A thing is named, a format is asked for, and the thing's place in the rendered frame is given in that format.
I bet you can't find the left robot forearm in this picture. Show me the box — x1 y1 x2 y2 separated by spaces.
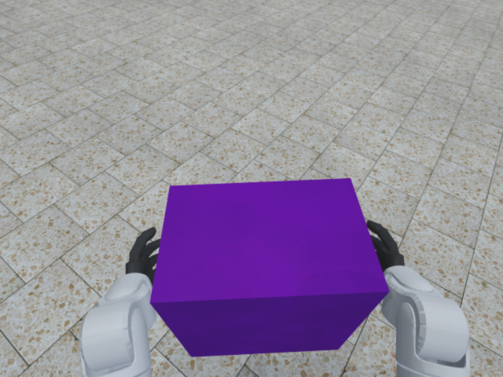
79 273 156 377

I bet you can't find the right robot forearm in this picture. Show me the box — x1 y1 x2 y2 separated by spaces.
380 265 470 377

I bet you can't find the robot left hand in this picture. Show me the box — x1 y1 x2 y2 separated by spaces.
126 227 160 285

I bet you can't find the robot right hand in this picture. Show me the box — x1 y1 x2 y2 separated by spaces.
366 220 405 272

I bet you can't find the carton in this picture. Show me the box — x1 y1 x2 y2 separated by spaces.
150 178 389 357

